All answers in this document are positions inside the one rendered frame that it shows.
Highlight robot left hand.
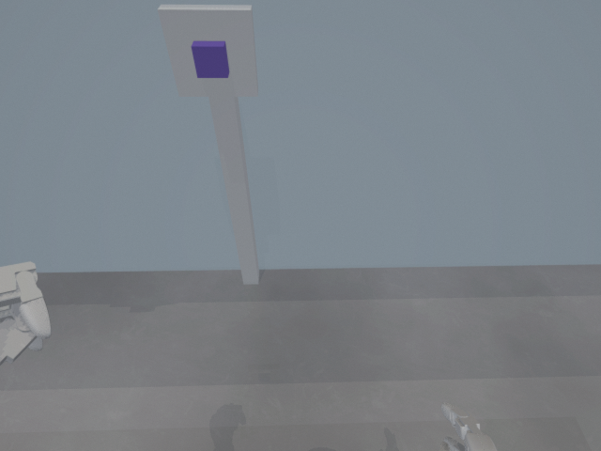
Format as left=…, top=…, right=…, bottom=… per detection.
left=0, top=261, right=52, bottom=365

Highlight button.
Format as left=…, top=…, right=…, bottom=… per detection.
left=192, top=41, right=229, bottom=78

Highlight panel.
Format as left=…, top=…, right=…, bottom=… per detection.
left=158, top=5, right=259, bottom=285

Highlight robot right hand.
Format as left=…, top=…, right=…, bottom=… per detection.
left=439, top=402, right=497, bottom=451

